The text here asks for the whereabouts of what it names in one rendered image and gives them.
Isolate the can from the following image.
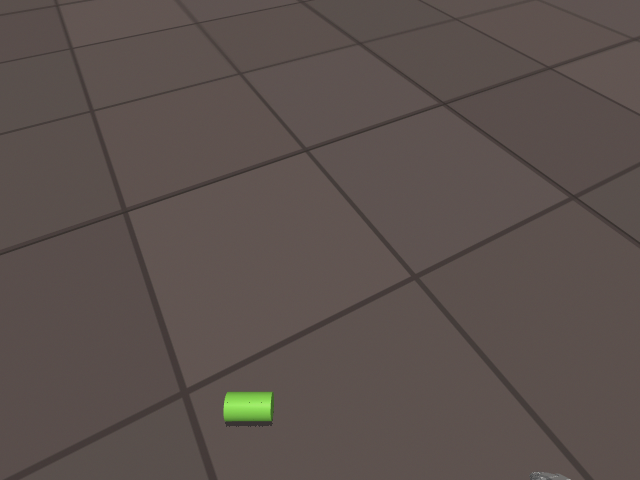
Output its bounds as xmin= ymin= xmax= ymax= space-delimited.
xmin=223 ymin=392 xmax=274 ymax=421

